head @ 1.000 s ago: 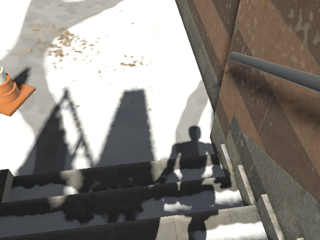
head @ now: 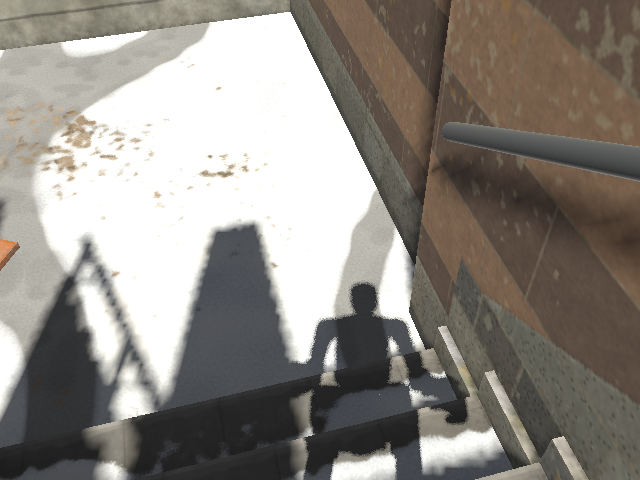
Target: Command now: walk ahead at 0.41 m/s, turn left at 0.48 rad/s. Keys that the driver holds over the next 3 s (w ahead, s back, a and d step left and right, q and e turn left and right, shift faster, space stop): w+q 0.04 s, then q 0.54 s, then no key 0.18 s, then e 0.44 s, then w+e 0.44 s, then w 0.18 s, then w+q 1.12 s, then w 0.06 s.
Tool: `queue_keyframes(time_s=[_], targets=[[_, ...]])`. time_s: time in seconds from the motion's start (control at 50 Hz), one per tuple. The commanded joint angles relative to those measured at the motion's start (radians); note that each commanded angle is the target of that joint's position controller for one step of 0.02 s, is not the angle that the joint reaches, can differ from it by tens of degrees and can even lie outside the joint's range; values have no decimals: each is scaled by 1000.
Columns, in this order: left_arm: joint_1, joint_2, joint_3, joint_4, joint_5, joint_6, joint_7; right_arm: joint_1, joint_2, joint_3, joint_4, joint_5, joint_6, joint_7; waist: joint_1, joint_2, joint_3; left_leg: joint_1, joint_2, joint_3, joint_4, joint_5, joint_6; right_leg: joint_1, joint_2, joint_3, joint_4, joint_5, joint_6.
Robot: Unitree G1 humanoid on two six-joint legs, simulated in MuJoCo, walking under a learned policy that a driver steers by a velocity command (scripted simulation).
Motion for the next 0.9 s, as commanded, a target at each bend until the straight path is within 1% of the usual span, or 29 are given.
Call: queue_keyframes(time_s=[0.02, 0.04, 0.06, 0.1, 0.12, 0.14, 0.16, 0.18, 0.2, 0.22, 0.24, 0.26, 0.28, 0.3, 0.32, 0.34, 0.36, 0.4, 0.42, 0.48, 0.56, 0.6, 0.66, 0.68, 0.74, 0.78, 0.82, 0.86, 0.9], targets=[[-123, 82, 34, -31, 29, 8, 22, -61, -51, -13, -124, -48, -12, 6, -37, -238, 206, -244, 43, 29, 125, 325, -26, -140, -234, 565, -795, 4, -190], [-171, 67, 31, -22, 30, 24, 16, 35, -55, -21, -85, -61, 11, 10, -96, -201, 110, -35, 26, 135, 120, 497, -58, -212, -185, 387, -726, 91, -158], [-196, 100, 36, -29, 13, 30, 24, 33, -53, -15, -99, -61, 27, 17, -119, -148, 65, 78, 38, 192, 65, 582, -85, -210, -158, 300, -707, 189, -131], [-193, 151, 45, -11, -21, 31, 43, -55, -17, 8, -162, -44, 38, 27, -107, -102, 72, 195, 64, 240, -139, 589, -94, -187, -120, 195, -662, 256, -81], [-157, 163, 49, 8, -21, 29, 51, -70, -8, 15, -169, -37, 32, 32, -85, -95, 63, 240, 73, 264, -253, 607, -95, -144, -102, 149, -626, 279, -64], [-153, 184, 59, 10, -1, 27, 52, -15, -17, 4, -140, -40, 24, 35, -107, -84, 3, 417, 43, 341, -209, 669, -95, -171, -107, 114, -565, 311, -64], [-121, 157, 51, 21, -16, 26, 53, -22, -11, 12, -142, -40, 21, 44, -75, -89, 39, 321, 109, 271, -462, 607, -55, -44, -100, 93, -508, 383, -43], [-63, 141, 55, 60, -20, 25, 56, 3, -12, 5, -122, -49, 11, 56, -69, -82, 42, 358, 117, 275, -636, 647, -21, 56, -75, 50, -384, 491, -38], [-38, 153, 66, 86, -24, 25, 52, 129, -17, -2, -81, -52, -2, 66, -127, -39, 19, 507, 141, 253, -827, 741, 43, 57, -9, -5, -119, 595, -37], [-25, 139, 66, 78, 1, 23, 50, 230, -20, 2, -35, -35, -25, 75, -169, 81, 43, 690, 197, 137, -971, 824, 121, -133, 86, -60, 205, 347, -38], [-5, 79, 55, 34, 35, 20, 52, 274, -94, 6, -7, -65, -44, 71, -111, 153, 20, 842, 241, 90, -706, 1144, 113, -387, 100, -5, 449, 258, -68], [74, 86, 44, -20, 57, 10, 41, 221, -150, 14, -54, -90, -50, 62, 14, 189, -73, 845, 329, -33, -535, 1422, 146, -476, 71, 139, 483, 360, -79], [80, 149, 51, -29, 72, 11, 35, 144, -156, 2, -74, -75, -45, 58, 24, 90, -152, 867, 356, -105, -538, 1365, 155, -552, 56, 174, 442, 465, -53], [86, 195, 66, -13, 66, 14, 38, 48, -148, 2, -89, -54, -39, 59, 58, -36, -175, 799, 356, -145, -557, 1139, 155, -542, 14, 217, 324, 566, -50], [54, 176, 61, -45, 49, 20, 36, -78, -205, -17, -112, -60, -34, 49, 113, -40, -253, 727, 395, -323, -585, 843, 198, -502, -4, 260, 241, 608, -25], [0, 202, 76, -49, 31, 36, 38, -159, -145, 5, -143, -56, -28, 36, 133, -134, -190, 603, 377, -357, -613, 780, 216, -460, -7, 287, 94, 692, 29], [-70, 186, 74, -71, 31, 59, 40, -139, -137, 12, -129, -60, -19, 15, 116, -134, -145, 512, 357, -347, -598, 822, 189, -433, 19, 268, -12, 761, 47], [-136, 111, 60, -110, 51, 94, 48, -94, -110, 21, -99, -44, -3, -20, 90, -75, -161, 520, 296, -331, -557, 798, 128, -396, 37, 269, -125, 777, 58], [-140, 92, 57, -120, 47, 105, 45, -83, -112, 28, -96, -43, 5, -37, 94, -53, -183, 516, 284, -334, -561, 777, 106, -368, 38, 272, -108, 784, 57], [-126, 109, 69, -109, 37, 111, 31, -119, -126, 39, -136, -57, 22, -56, 92, -26, -157, 475, 253, -339, -538, 796, 60, -349, 62, 251, 48, 841, 52], [-196, 58, 58, -149, 41, 120, 31, -109, -64, 66, -152, -49, 57, -50, 50, -2, -67, 457, 194, -356, -548, 645, 61, -395, 101, 222, 230, 723, 53], [-262, 27, 42, -206, 30, 128, 29, -76, -37, 70, -140, -31, 69, -52, 25, 47, -21, 526, 180, -371, -579, 535, 69, -476, 107, 228, 146, 621, 66], [-247, 59, 44, -211, 28, 118, 12, -118, -34, 68, -147, -38, 70, -54, 32, 56, -31, 541, 202, -351, -564, 588, 95, -420, 84, 228, 39, 642, 63], [-240, 83, 52, -196, 26, 114, 11, -142, -34, 73, -167, -49, 64, -53, 35, 23, -60, 509, 212, -349, -538, 691, 100, -347, 95, 214, 85, 715, 71], [-208, 81, 46, -201, 20, 112, 6, -213, -42, 76, -182, -51, 66, -47, 54, 5, -78, 456, 213, -344, -536, 738, 118, -244, 103, 210, 21, 713, 76], [-182, 96, 51, -189, 22, 110, 0, -253, -36, 77, -190, -50, 66, -33, 60, 5, -89, 449, 211, -343, -553, 691, 116, -163, 89, 202, -82, 694, 69], [-137, 93, 49, -158, 6, 110, -20, -273, -7, 85, -168, -44, 66, -23, 70, 18, -95, 427, 198, -303, -565, 618, 104, -39, 73, 197, -236, 692, 65], [-149, 85, 40, -163, -13, 107, -42, -246, 11, 80, -131, -29, 68, -7, 34, 89, -33, 418, 186, -271, -642, 475, 105, 42, 51, 181, -529, 534, 36], [-68, 97, 50, -106, -11, 106, -56, -251, -13, 66, -111, -59, 55, 15, 42, 122, -53, 289, 189, -253, -700, 517, 130, 304, 87, 107, -538, 577, 18]])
